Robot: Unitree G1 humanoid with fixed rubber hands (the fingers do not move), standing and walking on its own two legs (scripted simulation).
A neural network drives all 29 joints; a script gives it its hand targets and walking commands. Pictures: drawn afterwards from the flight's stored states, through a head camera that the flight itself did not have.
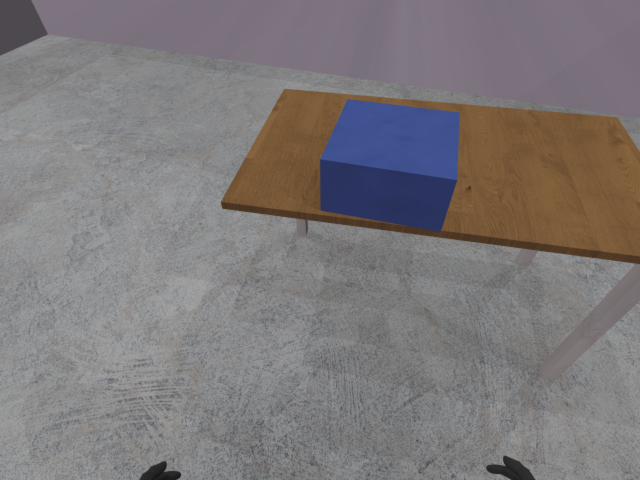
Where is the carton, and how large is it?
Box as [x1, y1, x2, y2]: [320, 99, 459, 231]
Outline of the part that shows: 347,99 320,159 321,210 440,231 456,182 459,113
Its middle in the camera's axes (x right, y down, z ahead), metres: +0.17 -0.18 +0.89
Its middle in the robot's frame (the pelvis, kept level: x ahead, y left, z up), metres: +0.79 -0.13 -0.06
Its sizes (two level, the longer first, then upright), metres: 0.271 0.264 0.142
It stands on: a table, 0.64 m high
